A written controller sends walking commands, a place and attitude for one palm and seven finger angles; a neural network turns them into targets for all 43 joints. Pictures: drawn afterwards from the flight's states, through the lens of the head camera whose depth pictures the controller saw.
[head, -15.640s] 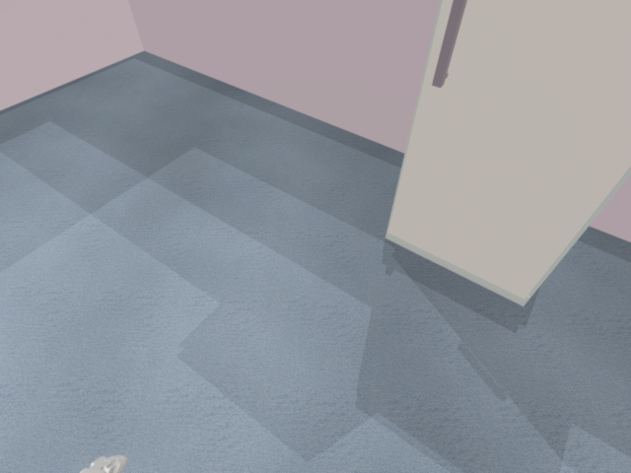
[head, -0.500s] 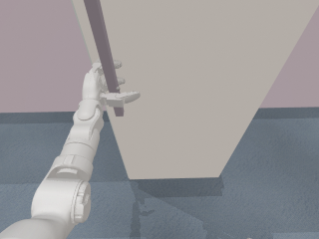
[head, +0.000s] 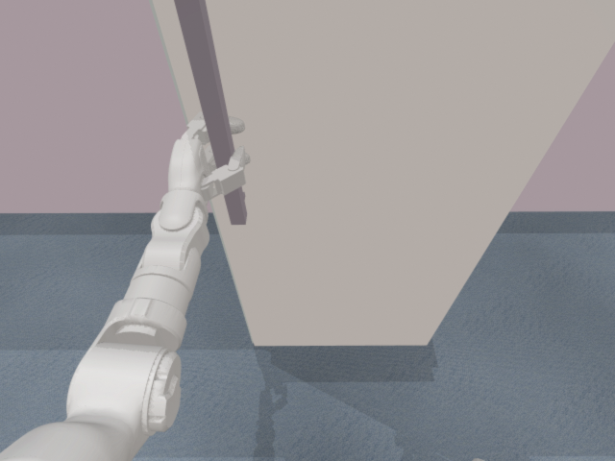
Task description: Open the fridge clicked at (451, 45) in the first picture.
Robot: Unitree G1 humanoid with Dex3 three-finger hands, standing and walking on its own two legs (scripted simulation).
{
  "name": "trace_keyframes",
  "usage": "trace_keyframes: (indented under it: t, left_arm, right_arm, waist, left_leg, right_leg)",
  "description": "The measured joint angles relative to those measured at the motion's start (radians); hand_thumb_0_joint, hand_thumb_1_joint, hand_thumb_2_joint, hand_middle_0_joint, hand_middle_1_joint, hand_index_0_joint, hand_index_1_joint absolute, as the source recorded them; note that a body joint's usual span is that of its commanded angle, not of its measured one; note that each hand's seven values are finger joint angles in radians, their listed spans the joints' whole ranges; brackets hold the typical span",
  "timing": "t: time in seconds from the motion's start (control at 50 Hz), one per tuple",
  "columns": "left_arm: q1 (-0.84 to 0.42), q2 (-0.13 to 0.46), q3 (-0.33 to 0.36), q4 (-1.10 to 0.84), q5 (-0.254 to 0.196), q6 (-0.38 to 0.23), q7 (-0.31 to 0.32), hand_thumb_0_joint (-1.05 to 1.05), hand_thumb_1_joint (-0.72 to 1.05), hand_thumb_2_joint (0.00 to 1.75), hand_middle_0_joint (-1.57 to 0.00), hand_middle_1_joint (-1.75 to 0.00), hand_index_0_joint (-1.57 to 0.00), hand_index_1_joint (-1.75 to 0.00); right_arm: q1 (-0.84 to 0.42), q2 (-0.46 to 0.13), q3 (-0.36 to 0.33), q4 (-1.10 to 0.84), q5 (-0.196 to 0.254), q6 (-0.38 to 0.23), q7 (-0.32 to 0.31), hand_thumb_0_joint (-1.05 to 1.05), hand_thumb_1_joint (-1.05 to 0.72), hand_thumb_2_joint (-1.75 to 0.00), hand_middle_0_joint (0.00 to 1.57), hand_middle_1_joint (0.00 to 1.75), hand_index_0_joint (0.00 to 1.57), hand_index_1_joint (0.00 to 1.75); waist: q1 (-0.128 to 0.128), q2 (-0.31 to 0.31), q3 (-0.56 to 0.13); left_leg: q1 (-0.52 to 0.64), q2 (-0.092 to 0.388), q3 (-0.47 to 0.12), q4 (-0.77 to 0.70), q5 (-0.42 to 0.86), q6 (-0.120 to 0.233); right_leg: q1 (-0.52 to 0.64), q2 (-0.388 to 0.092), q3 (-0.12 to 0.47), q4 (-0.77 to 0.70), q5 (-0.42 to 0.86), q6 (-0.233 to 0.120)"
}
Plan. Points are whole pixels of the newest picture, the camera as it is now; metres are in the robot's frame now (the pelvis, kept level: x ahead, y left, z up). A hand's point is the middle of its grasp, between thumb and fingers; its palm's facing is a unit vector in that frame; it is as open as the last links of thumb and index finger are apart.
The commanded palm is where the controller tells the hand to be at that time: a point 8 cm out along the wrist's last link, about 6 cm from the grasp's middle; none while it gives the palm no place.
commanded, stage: grip the handle and tug to test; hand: left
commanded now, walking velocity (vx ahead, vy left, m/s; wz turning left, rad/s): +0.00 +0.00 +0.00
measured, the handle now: (222, 125) +0.51 +0.12 +0.17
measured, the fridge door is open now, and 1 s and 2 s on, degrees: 0 0 10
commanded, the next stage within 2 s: pull the door a little, standing still in 0.58 s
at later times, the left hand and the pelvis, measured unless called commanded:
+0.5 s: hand (237, 171) +0.45 +0.10 +0.14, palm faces +0.01 -1.00 +0.00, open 6.0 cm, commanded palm +0.40 +0.14 +0.15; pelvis +0.01 +0.00 +0.00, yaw -1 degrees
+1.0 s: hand (236, 172) +0.45 +0.10 +0.15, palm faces +0.00 -1.00 +0.00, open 6.1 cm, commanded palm +0.38 +0.15 +0.15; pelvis +0.06 -0.01 +0.01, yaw -2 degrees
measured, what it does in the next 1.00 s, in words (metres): shifts its weight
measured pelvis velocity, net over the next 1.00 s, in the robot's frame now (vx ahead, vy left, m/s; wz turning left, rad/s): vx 0.06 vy -0.01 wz -0.04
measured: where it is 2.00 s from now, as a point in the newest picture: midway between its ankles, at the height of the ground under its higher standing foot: outside the picture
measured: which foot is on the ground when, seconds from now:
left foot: down 0.00-1.00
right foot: down 0.00-1.00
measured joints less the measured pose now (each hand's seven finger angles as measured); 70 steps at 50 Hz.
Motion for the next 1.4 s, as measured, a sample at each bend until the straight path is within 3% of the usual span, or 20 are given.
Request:
trace_keyframes:
  t: [0.34, 0.72, 0.92, 1.08, 1.2, 1.3, 1.36, 1.4]
  left_arm:
    - [0.049, 0.010, 0.010, -0.056, -0.007, 0.017, -0.005, 0.01, 0.71, 0.79, -0.34, -1.37, -0.33, -1.36]
    - [0.279, -0.019, 0.004, -0.400, -0.019, 0.153, -0.012, 0.01, 0.74, 0.76, -0.27, -1.40, -0.28, -1.37]
    - [0.321, -0.036, -0.011, -0.465, -0.013, 0.199, -0.027, 0.02, 0.71, 0.78, -0.30, -1.36, -0.31, -1.36]
    - [0.487, -0.024, -0.001, -0.638, -0.032, 0.230, -0.027, 0.02, 0.73, 0.76, -0.26, -1.35, -0.26, -1.35]
    - [0.734, -0.031, 0.007, -0.914, -0.053, 0.271, -0.020, 0.02, 0.74, 0.76, -0.22, -1.34, -0.22, -1.34]
    - [0.823, 0.015, -0.063, -0.969, 0.017, 0.161, 0.000, -0.02, 0.67, 0.76, -0.29, -1.34, -0.24, -1.35]
    - [0.877, 0.021, -0.078, -1.020, 0.019, 0.139, 0.024, -0.02, 0.65, 0.77, -0.32, -1.31, -0.27, -1.35]
    - [0.922, 0.018, -0.069, -1.064, 0.024, 0.140, 0.047, -0.02, 0.64, 0.78, -0.34, -1.29, -0.27, -1.36]
  right_arm:
    - [0.012, -0.004, -0.003, -0.014, 0.002, 0.001, 0.005, 0.01, -0.91, -0.90, 0.20, 0.30, 0.20, 0.30]
    - [-0.020, 0.002, -0.005, -0.074, 0.006, 0.024, 0.008, 0.01, -0.91, -0.90, 0.20, 0.30, 0.20, 0.30]
    - [-0.066, 0.008, 0.002, -0.084, -0.002, 0.053, -0.003, 0.01, -0.91, -0.90, 0.20, 0.30, 0.20, 0.30]
    - [-0.069, 0.022, 0.018, -0.130, 0.000, 0.058, 0.009, 0.01, -0.91, -0.90, 0.20, 0.30, 0.20, 0.30]
    - [-0.077, 0.025, 0.022, -0.159, -0.003, 0.071, 0.022, 0.01, -0.91, -0.90, 0.20, 0.30, 0.20, 0.30]
    - [-0.107, 0.008, 0.025, -0.142, -0.025, 0.082, -0.030, 0.01, -0.90, -0.90, 0.20, 0.30, 0.20, 0.30]
    - [-0.135, 0.005, 0.015, -0.146, -0.037, 0.093, -0.037, 0.01, -0.91, -0.90, 0.20, 0.30, 0.20, 0.30]
    - [-0.150, 0.012, 0.004, -0.165, -0.056, 0.088, -0.026, 0.01, -0.91, -0.90, 0.20, 0.30, 0.20, 0.30]
  waist:
    - [-0.005, 0.003, -0.004]
    - [0.009, 0.001, -0.014]
    - [0.026, -0.001, -0.015]
    - [0.021, -0.001, -0.021]
    - [0.027, 0.003, -0.029]
    - [0.040, 0.004, 0.024]
    - [0.046, 0.006, 0.070]
    - [0.047, 0.017, 0.105]
  left_leg:
    - [0.017, 0.006, 0.011, -0.011, -0.002, -0.002]
    - [0.114, 0.008, 0.038, -0.075, -0.023, -0.003]
    - [0.152, 0.001, 0.025, -0.103, -0.013, -0.001]
    - [0.224, 0.005, 0.035, -0.148, -0.003, 0.001]
    - [0.269, 0.011, 0.045, -0.159, 0.018, 0.002]
    - [0.267, 0.003, 0.017, -0.088, 0.077, 0.018]
    - [0.331, -0.007, 0.007, -0.163, 0.124, 0.019]
    - [0.380, -0.013, -0.023, -0.214, 0.152, 0.016]
  right_leg:
    - [0.010, 0.005, 0.013, -0.009, 0.002, -0.002]
    - [0.097, 0.007, 0.039, -0.075, -0.001, 0.000]
    - [0.136, 0.003, 0.026, -0.098, 0.013, -0.001]
    - [0.188, 0.006, 0.042, -0.132, 0.035, -0.004]
    - [0.212, 0.003, 0.028, -0.146, 0.076, -0.001]
    - [0.234, -0.008, -0.003, -0.114, 0.137, 0.009]
    - [0.162, -0.011, 0.007, 0.050, 0.196, 0.027]
    - [0.099, 0.017, 0.017, 0.136, 0.082, 0.026]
